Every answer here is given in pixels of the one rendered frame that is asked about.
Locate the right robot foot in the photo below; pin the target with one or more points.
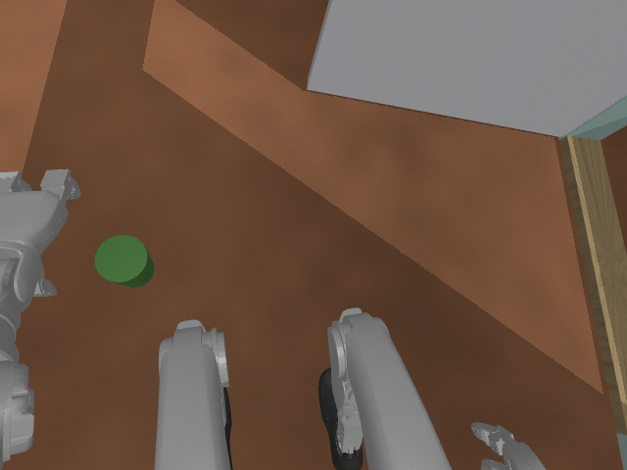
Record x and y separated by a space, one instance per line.
341 461

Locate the left robot hand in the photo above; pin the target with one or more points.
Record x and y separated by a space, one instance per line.
35 218

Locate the left robot arm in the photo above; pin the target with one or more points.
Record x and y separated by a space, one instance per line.
19 271

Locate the cup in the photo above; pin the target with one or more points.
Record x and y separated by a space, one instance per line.
124 260

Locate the right robot hand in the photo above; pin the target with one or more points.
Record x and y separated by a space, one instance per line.
517 456

